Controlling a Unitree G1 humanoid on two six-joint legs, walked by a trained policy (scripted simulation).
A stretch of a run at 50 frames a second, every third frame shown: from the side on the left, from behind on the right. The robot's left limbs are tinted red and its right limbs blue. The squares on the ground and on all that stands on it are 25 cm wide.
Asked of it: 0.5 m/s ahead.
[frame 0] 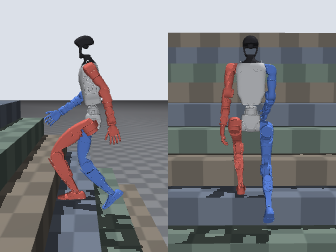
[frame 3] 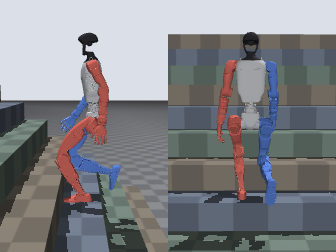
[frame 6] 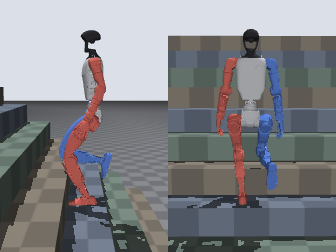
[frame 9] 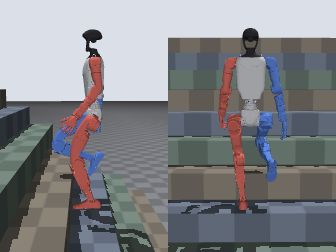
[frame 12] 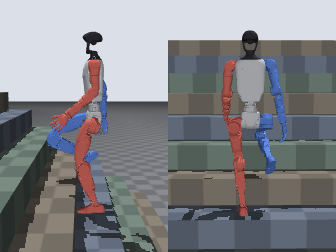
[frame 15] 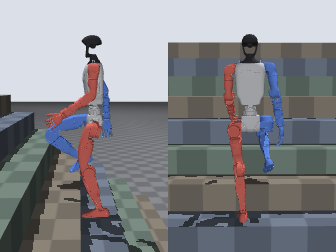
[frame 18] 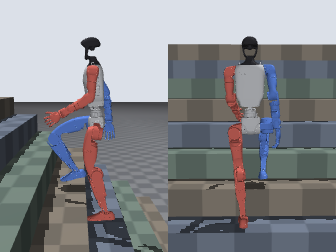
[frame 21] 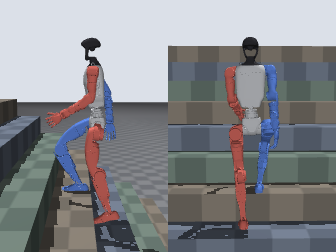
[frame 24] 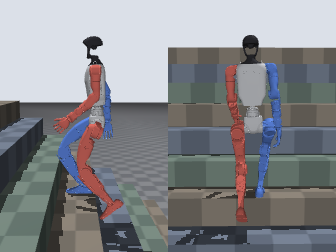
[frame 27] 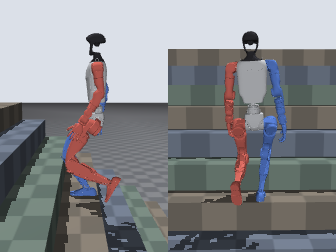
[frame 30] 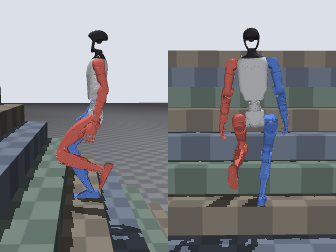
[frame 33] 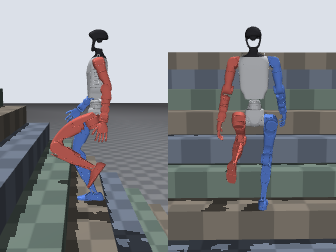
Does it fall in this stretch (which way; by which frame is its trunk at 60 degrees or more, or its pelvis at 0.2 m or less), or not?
no
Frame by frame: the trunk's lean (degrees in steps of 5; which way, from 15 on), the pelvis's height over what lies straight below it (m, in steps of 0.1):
0: 10, 0.6
3: 5, 0.7
6: 5, 0.7
9: 0, 0.7
12: 0, 0.8
15: 0, 0.8
18: 5, 0.8
21: 5, 0.8
24: 5, 0.8
27: 5, 0.7
30: 5, 0.7
33: 5, 0.7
